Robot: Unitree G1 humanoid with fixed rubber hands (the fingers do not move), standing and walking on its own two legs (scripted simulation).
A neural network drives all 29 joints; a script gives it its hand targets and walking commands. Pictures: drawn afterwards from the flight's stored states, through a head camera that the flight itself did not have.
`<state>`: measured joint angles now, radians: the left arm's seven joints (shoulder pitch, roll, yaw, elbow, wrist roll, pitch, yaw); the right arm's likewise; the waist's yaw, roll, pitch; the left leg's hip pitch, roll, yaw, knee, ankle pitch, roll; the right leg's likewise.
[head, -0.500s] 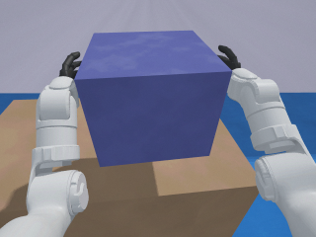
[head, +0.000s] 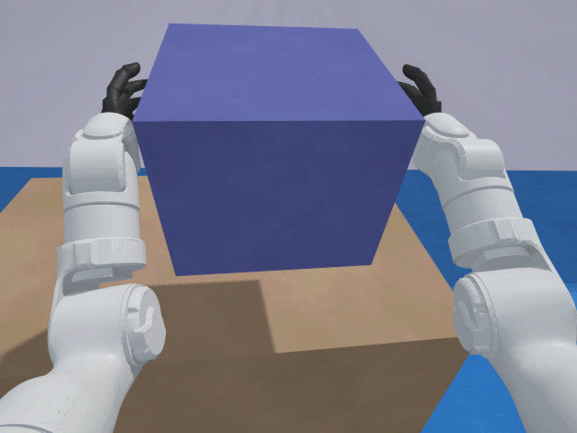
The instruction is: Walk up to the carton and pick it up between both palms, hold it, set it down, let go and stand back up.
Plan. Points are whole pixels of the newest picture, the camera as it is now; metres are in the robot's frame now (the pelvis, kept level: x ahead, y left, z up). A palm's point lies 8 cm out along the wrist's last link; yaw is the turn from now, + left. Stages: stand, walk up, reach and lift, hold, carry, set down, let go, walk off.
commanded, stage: set down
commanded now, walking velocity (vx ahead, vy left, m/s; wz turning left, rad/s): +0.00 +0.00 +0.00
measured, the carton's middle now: (271, 145) +0.43 +0.02 +0.25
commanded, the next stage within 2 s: none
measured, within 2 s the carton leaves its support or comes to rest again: neither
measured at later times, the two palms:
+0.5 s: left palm (139, 171) +0.39 +0.20 +0.23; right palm (397, 174) +0.41 -0.17 +0.22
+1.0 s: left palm (138, 180) +0.40 +0.21 +0.21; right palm (389, 169) +0.43 -0.16 +0.22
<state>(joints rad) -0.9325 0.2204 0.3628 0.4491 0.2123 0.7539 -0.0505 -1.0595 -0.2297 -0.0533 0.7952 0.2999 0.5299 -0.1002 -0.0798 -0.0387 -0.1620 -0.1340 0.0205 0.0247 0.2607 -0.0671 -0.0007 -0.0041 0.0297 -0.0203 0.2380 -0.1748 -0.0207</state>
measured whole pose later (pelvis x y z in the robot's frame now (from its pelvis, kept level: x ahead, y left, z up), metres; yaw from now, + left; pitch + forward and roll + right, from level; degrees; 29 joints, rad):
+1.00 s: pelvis +0.02 -0.02 +0.00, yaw +2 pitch -3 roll +1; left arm -0.79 0.13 0.36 0.44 0.25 0.56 0.00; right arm -0.93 -0.14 -0.22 0.92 0.03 0.18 0.04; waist -0.03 -0.07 -0.05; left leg -0.13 0.01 -0.01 0.27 -0.08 -0.02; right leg 0.00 0.02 -0.05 0.28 -0.23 -0.03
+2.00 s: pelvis +0.01 -0.01 +0.00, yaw -1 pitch +4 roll +0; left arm -0.87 0.04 0.42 0.71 0.24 0.36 0.08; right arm -0.96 -0.20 -0.39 1.10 -0.13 0.04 0.11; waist 0.07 -0.03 -0.10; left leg -0.25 0.03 0.04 0.24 -0.06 -0.02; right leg -0.17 0.04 -0.01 0.30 -0.21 -0.03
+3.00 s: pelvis +0.02 -0.02 +0.00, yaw -2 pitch +13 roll +0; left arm -0.84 0.02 0.44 0.83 0.23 0.15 0.11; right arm -0.96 -0.21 -0.45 1.17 -0.21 -0.11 0.12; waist 0.10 -0.03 -0.16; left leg -0.43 0.05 0.06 0.26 -0.05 -0.02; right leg -0.36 0.05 0.00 0.32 -0.19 -0.04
